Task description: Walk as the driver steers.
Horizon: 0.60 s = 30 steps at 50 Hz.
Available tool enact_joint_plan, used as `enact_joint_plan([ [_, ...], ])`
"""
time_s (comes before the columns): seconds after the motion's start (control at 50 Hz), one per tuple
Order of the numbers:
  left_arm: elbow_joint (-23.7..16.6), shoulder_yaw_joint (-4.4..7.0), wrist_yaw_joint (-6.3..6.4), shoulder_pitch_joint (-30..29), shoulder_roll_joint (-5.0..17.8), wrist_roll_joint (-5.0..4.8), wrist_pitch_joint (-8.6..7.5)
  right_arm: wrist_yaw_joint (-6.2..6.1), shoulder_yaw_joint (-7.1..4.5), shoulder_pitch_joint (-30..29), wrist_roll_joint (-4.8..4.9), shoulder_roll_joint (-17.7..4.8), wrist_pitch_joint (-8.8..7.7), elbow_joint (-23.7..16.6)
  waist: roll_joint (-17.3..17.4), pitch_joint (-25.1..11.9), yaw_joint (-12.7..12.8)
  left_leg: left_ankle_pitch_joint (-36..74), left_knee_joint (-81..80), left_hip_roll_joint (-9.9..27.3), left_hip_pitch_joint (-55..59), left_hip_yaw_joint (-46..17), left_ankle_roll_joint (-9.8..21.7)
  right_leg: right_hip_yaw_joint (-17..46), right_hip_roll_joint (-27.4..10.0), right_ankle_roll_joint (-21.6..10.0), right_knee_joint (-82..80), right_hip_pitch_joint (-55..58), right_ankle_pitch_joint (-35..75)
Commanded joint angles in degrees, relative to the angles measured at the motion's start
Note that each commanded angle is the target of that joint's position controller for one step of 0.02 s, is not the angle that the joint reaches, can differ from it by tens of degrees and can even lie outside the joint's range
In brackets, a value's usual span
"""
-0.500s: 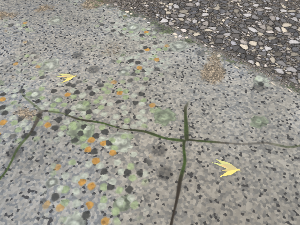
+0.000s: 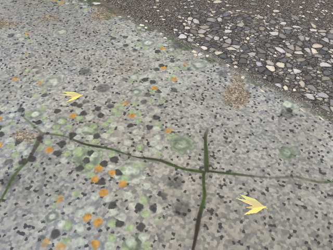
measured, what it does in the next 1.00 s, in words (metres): walks ahead: right foot, then left foot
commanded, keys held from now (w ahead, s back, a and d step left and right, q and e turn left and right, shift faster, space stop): w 0.76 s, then no key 0.24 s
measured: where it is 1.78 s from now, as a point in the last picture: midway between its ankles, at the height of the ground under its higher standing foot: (174, 230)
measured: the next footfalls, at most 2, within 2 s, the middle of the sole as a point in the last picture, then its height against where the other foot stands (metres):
right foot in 0.40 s outside the picture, level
left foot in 0.92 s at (146, 217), level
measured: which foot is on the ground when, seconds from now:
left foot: down 0.00-0.40, up 0.42-0.90, down 0.92-1.00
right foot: down 0.00-0.00, up 0.02-0.38, down 0.40-0.94, up 0.96-1.00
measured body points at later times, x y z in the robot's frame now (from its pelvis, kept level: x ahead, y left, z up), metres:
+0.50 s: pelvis +0.25 -0.04 +0.00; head +0.28 -0.04 +0.45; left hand +0.42 +0.21 -0.12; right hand +0.20 -0.29 -0.14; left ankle +0.05 +0.10 -0.62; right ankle +0.34 -0.13 -0.73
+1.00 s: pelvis +0.52 +0.00 +0.00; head +0.57 +0.01 +0.44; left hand +0.51 +0.26 -0.15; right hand +0.72 -0.23 -0.10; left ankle +0.64 +0.09 -0.73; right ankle +0.36 -0.13 -0.66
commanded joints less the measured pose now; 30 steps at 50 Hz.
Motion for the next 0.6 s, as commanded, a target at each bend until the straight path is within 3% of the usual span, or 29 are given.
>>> enact_joint_plan([
  [0.02, -8.70, -0.34, -0.61, -14.06, 2.15, -0.26, -2.71, 0.54, -3.12, 20.96, 0.25, -11.68, -1.61, 3.69, 17.44, 9.50, -10.29, -14.58, -22.81, 15.79, 19.74, -28.68, 8.96, -3.60, 2.91, -1.38, 13.11, -31.98, -3.88],
  [0.04, -10.23, -0.22, -0.89, -15.23, 3.29, 0.05, -4.51, 0.94, -3.02, 21.79, -0.43, -12.35, -2.32, 3.34, 18.02, 10.99, -9.42, -8.81, -25.95, 22.90, 21.43, -42.08, 12.58, -0.36, 2.38, -1.95, 24.93, -39.89, -7.45],
  [0.06, -9.89, 0.04, -1.51, -13.66, 4.52, -0.16, -5.56, 0.89, -2.05, 17.64, -0.96, -9.03, -2.87, 2.08, 10.75, 11.96, -6.18, -1.49, -24.02, 22.59, 21.88, -37.97, 12.05, 2.26, -0.49, -2.93, 32.70, -43.07, -4.23],
  [0.1, -9.29, 0.21, -2.55, -11.71, 4.85, 0.11, -6.45, 1.47, -1.50, 11.88, -0.63, -7.75, -2.84, 0.15, 5.75, 9.94, -3.26, 9.23, -23.90, 18.65, 22.30, -26.15, 9.08, 1.90, -3.43, -3.62, 34.57, -43.95, 4.51],
  [0.12, -9.65, 0.64, -2.84, -12.83, 5.64, 0.51, -6.42, 1.55, -0.87, 10.92, -0.66, -5.95, -2.29, -0.06, 5.28, 9.58, -2.89, 15.51, -24.50, 16.82, 21.59, -20.64, 7.29, 1.10, -4.75, -3.27, 32.20, -42.79, 7.19],
  [0.16, -10.40, 0.33, -3.55, -14.42, 3.69, 0.54, -5.66, 1.10, -0.17, 11.98, -1.10, -4.05, -1.10, -0.11, 6.82, 8.73, -3.08, 22.18, -25.69, 13.51, 18.62, -13.20, 5.71, -1.85, -4.75, -1.77, 26.86, -38.47, 10.52],
  [0.22, -14.28, -1.18, -3.98, -23.70, 0.69, 0.74, -4.96, -0.14, -0.45, 10.73, -1.42, -7.04, -0.72, -1.63, 6.48, 10.86, -4.20, 23.05, -28.42, 10.42, 7.93, -7.09, 5.25, -5.44, -2.18, 0.04, 10.45, -28.37, 18.27],
  [0.26, -16.01, -1.32, -4.04, -27.31, 1.72, 0.54, -4.73, -0.62, -1.25, 12.43, -0.80, -10.22, -1.09, -1.54, 8.17, 11.27, -4.70, 22.18, -30.84, 11.44, 5.65, -6.85, 5.72, -6.77, -0.43, 0.16, 3.24, -21.59, 21.03],
  [0.32, -18.18, -0.67, -4.35, -29.01, 5.14, 0.26, -4.66, -0.93, -2.08, 11.55, 0.21, -11.46, -1.15, -1.13, 8.97, 11.78, -2.63, 30.60, -28.99, 14.02, 11.69, -5.97, 4.60, -5.34, 0.07, -1.99, -3.10, -19.28, 21.69],
  [0.36, -17.76, 0.76, -4.34, -23.97, 7.96, 0.48, -4.83, -0.91, -2.67, 10.20, -0.28, -12.50, -0.47, -1.29, 10.59, 5.99, 1.22, 53.96, -19.86, 14.80, 16.72, -4.03, 2.84, -6.43, 2.58, -4.12, -3.37, -11.21, 19.72],
  [0.38, -15.55, 2.07, -4.05, -15.75, 10.02, 0.10, -4.66, -0.85, -2.65, 9.27, -0.84, -12.11, 0.16, -1.62, 11.59, 0.45, 5.40, 63.67, -10.32, 13.52, 16.50, -2.36, 1.59, -7.16, 4.23, -5.62, -2.92, -1.40, 18.63],
  [0.4, -12.68, 3.43, -3.52, -5.63, 12.42, -0.22, -4.22, -0.57, -2.46, 7.84, -1.38, -11.99, 0.40, -2.60, 11.51, -5.35, 9.97, 62.62, 1.84, 11.53, 9.72, -1.48, -0.01, -5.04, 2.36, -7.46, -2.65, 13.16, 18.87],
  [0.42, -10.69, 4.72, -2.66, 4.46, 17.68, 0.73, -3.44, -0.18, -1.28, 7.74, -2.70, -8.89, 0.09, -4.53, 1.58, -13.97, 11.86, 37.61, 21.86, 6.52, -4.73, 0.24, -1.57, 11.37, -11.05, -10.89, -2.12, 30.85, 13.86],
  [0.44, -9.96, 4.28, -3.37, 5.20, 18.00, 2.35, -3.60, 0.70, 0.94, 15.69, -1.32, 0.87, -1.19, -3.95, -15.48, -22.93, 5.75, -7.54, 41.09, -3.76, -21.20, -6.34, -3.74, 41.26, -23.20, -20.03, -14.00, 41.95, 1.50],
  [0.46, -10.29, 3.03, -3.45, 0.19, 12.65, 2.06, -3.87, 0.95, -0.57, 10.13, 0.47, -5.89, -2.76, -4.46, -9.30, -15.34, 6.34, -6.42, 48.25, -0.25, -26.09, -10.63, -2.00, 41.53, -20.13, -16.86, -19.21, 34.33, -0.65],
  [0.48, -11.44, 2.24, -3.37, -5.66, 9.73, 1.64, -4.12, 1.04, -1.54, 3.69, 1.82, -9.23, -3.43, -6.55, -5.10, -6.55, 4.74, -0.84, 48.22, 2.73, -28.20, -8.20, -1.03, 30.69, -18.50, -14.53, -19.76, 24.21, 4.15],
  [0.5, -12.44, 1.72, -3.66, -10.16, 8.62, 1.72, -4.51, 0.54, -1.80, 0.67, 1.54, -10.03, -3.60, -7.28, 1.40, -3.36, 2.47, 4.41, 45.83, 5.86, -25.28, -6.88, -0.87, 23.34, -16.61, -13.34, -21.19, 15.04, 11.16],
  [0.52, -12.56, 1.40, -4.05, -12.34, 7.36, 2.17, -4.84, 0.10, -2.49, -0.31, 1.00, -10.19, -3.16, -7.28, 2.36, -0.97, 0.52, 7.18, 43.11, 7.58, -22.56, -6.13, -0.83, 17.66, -14.04, -12.55, -22.66, 8.26, 14.63],
  [0.54, -11.98, 1.05, -4.17, -12.71, 6.27, 2.81, -5.03, 0.02, -2.61, 1.18, 0.83, -8.91, -2.34, -7.18, -0.06, -0.24, -1.40, 8.75, 41.28, 8.99, -19.80, -6.37, -0.69, 13.88, -12.08, -12.27, -24.47, 4.54, 14.71],
  [0.56, -11.13, 0.90, -4.25, -12.00, 5.77, 2.81, -5.15, -0.06, -2.50, 1.78, 0.74, -7.42, -1.57, -7.12, -1.27, 1.04, -2.17, 8.98, 39.69, 9.34, -18.92, -5.88, -0.67, 11.93, -11.06, -12.55, -26.06, 1.97, 14.82],
  [0.6, -9.81, 0.83, -3.98, -10.02, 6.32, 2.40, -5.57, -0.25, -2.64, -0.34, 0.36, -6.95, -0.49, -8.28, -1.97, 3.69, -2.95, 9.88, 35.71, 10.29, -20.76, -4.97, -1.28, 8.52, -10.34, -13.12, -28.22, -1.21, 16.76],
])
